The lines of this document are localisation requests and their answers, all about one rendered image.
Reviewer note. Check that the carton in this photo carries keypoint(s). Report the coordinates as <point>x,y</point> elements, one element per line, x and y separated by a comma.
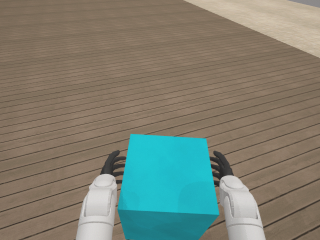
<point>167,190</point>

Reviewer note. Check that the left robot hand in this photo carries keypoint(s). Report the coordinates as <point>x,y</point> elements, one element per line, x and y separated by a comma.
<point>109,166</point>

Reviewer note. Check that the robot right forearm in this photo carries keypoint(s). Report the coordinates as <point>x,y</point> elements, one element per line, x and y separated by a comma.
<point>242,217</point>

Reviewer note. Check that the robot left forearm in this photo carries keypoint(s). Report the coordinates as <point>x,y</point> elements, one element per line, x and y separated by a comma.
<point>97,214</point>

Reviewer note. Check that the right robot hand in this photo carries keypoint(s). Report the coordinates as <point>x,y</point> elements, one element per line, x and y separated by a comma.
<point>223,167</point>

